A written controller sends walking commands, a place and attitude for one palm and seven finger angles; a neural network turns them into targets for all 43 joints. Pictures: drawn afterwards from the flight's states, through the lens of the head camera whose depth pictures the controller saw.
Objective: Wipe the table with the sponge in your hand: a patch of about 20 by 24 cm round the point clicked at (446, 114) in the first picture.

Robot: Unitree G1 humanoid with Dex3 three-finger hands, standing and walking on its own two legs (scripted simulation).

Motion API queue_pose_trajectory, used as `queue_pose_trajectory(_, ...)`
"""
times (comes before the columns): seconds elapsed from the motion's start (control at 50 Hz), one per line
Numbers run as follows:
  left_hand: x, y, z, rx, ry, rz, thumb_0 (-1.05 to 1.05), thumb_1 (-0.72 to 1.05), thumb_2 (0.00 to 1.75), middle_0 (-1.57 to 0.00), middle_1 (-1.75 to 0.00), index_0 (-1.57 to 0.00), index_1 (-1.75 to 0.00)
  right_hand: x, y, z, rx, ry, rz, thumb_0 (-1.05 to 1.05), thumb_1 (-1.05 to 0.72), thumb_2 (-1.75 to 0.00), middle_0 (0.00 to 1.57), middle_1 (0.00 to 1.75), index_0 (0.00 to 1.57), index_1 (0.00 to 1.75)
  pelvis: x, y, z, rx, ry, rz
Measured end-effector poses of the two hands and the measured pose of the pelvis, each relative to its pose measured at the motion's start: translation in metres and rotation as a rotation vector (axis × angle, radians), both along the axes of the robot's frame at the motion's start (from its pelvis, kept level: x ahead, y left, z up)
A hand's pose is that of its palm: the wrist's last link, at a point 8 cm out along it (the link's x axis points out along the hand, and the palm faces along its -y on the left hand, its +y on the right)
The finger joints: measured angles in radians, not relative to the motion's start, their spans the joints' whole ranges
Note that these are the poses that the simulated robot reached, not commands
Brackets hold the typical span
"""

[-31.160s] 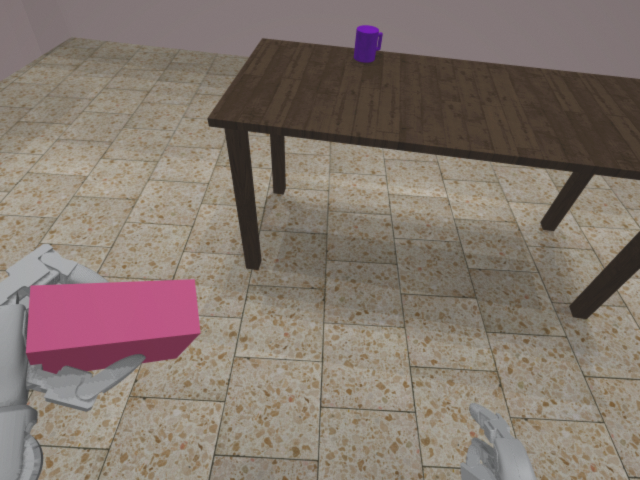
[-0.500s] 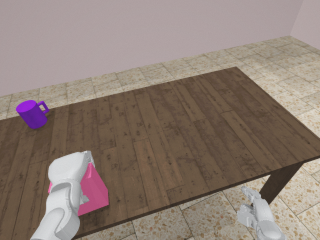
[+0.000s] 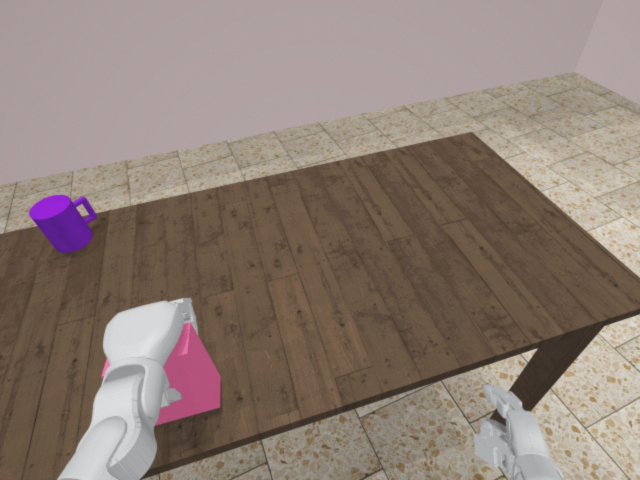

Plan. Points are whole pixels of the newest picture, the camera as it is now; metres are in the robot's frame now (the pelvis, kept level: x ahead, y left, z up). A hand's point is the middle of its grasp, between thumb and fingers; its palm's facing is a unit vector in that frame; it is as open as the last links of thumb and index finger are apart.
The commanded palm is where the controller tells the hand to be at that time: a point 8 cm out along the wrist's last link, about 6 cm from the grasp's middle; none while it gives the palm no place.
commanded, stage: move the sponge above the wiping area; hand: left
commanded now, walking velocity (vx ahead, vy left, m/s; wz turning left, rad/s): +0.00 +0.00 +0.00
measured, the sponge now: (173, 385) +0.23 +0.25 -0.04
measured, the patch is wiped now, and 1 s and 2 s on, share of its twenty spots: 0.00 0.00 0.00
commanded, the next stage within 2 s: none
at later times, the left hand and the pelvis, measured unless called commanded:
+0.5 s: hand (167, 349) +0.25 +0.25 +0.03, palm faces -0.06 -0.11 -0.99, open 9.8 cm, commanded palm +0.22 +0.25 +0.11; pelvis -0.01 -0.01 +0.00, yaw +0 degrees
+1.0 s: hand (170, 335) +0.26 +0.24 +0.05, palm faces +0.04 -0.08 -1.00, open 9.8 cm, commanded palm +0.22 +0.24 +0.11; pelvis +0.00 -0.01 +0.00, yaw +0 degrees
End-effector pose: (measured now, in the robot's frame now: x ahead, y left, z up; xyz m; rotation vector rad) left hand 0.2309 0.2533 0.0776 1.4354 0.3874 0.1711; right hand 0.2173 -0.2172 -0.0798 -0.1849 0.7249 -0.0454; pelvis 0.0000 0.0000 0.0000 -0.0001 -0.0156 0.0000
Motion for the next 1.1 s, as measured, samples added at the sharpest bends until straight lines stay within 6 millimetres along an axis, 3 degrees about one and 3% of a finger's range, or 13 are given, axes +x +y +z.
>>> queue_pose_trajectory(0.08, -0.004, -0.006, 0.014, 0.027, -0.105, -0.047, 0.0, -0.5, 1.06, -0.78, -1.38, -0.77, -1.38, 0.001, 0.002, 0.0, 0.001, -0.01, 0.004, 0.01, -0.91, -0.9, 0.2, 0.3, 0.2, 0.3, 0.0, 0.002, 0.0, -0.002, -0.007, -0.004)
queue_pose_trajectory(0.2, -0.002, 0.008, 0.028, 0.054, -0.161, 0.081, 0.0, -0.5, 1.06, -0.78, -1.38, -0.77, -1.38, 0.007, 0.012, 0.002, 0.049, -0.018, 0.011, 0.01, -0.91, -0.9, 0.2, 0.3, 0.2, 0.3, -0.003, 0.001, 0.001, 0.002, -0.013, -0.002)
queue_pose_trajectory(0.3, -0.003, 0.011, 0.018, 0.027, -0.066, 0.146, 0.0, -0.49, 1.06, -0.78, -1.38, -0.77, -1.38, 0.011, 0.015, 0.006, 0.057, -0.02, 0.025, 0.01, -0.9, -0.9, 0.2, 0.3, 0.2, 0.3, -0.006, -0.002, 0.001, 0.004, -0.015, 0.009)
queue_pose_trajectory(0.44, -0.002, -0.005, 0.005, 0.007, -0.012, 0.022, 0.0, -0.5, 1.06, -0.78, -1.38, -0.77, -1.38, 0.007, 0.009, 0.007, 0.018, -0.027, 0.033, 0.01, -0.9, -0.9, 0.21, 0.3, 0.2, 0.3, -0.007, -0.005, 0.0, 0.001, -0.02, 0.011)
queue_pose_trajectory(0.54, 0.002, -0.007, 0.021, 0.046, -0.103, -0.018, 0.0, -0.5, 1.06, -0.78, -1.38, -0.77, -1.38, 0.002, 0.004, 0.003, 0.02, -0.02, 0.016, 0.01, -0.9, -0.9, 0.2, 0.3, 0.2, 0.3, -0.006, -0.006, 0.001, 0.0, -0.02, -0.001)
queue_pose_trajectory(0.64, 0.004, 0.005, 0.034, 0.061, -0.147, 0.08, 0.0, -0.5, 1.06, -0.78, -1.38, -0.77, -1.38, 0.0, 0.001, 0.0, 0.045, -0.003, 0.0, 0.01, -0.9, -0.9, 0.2, 0.3, 0.2, 0.3, -0.004, -0.007, 0.002, 0.004, -0.016, -0.005)
queue_pose_trajectory(0.74, -0.002, 0.01, 0.018, 0.032, -0.046, 0.15, 0.0, -0.5, 1.06, -0.77, -1.39, -0.77, -1.38, 0.003, -0.003, 0.0, 0.045, 0.001, -0.002, 0.01, -0.9, -0.9, 0.2, 0.3, 0.2, 0.3, -0.003, -0.008, 0.001, 0.005, -0.015, 0.003)
queue_pose_trajectory(0.86, -0.006, -0.007, 0.0, -0.014, 0.014, 0.033, 0.0, -0.5, 1.07, -0.78, -1.38, -0.77, -1.38, 0.008, -0.006, 0.005, 0.002, -0.024, 0.011, 0.01, -0.91, -0.9, 0.2, 0.3, 0.2, 0.3, -0.003, -0.008, 0.001, 0.002, -0.016, 0.006)
queue_pose_trajectory(0.96, 0.001, -0.017, 0.019, 0.038, -0.111, -0.051, 0.0, -0.5, 1.07, -0.78, -1.38, -0.78, -1.38, 0.012, -0.001, 0.006, 0.009, -0.041, 0.015, 0.01, -0.91, -0.9, 0.2, 0.3, 0.2, 0.3, -0.001, -0.007, 0.0, 0.0, -0.017, -0.001)
queue_pose_trajectory(1.04, 0.008, -0.012, 0.037, 0.061, -0.189, 0.015, 0.0, -0.5, 1.07, -0.78, -1.38, -0.77, -1.38, 0.014, 0.005, 0.005, 0.051, -0.039, 0.015, 0.01, -0.91, -0.9, 0.2, 0.3, 0.2, 0.3, 0.0, -0.007, 0.001, 0.003, -0.014, -0.005)
queue_pose_trajectory(1.1, 0.008, -0.004, 0.039, 0.051, -0.174, 0.102, 0.0, -0.5, 1.07, -0.78, -1.38, -0.77, -1.38, 0.015, 0.007, 0.005, 0.074, -0.03, 0.01, 0.01, -0.9, -0.9, 0.2, 0.3, 0.2, 0.3, 0.0, -0.007, 0.001, 0.006, -0.015, -0.007)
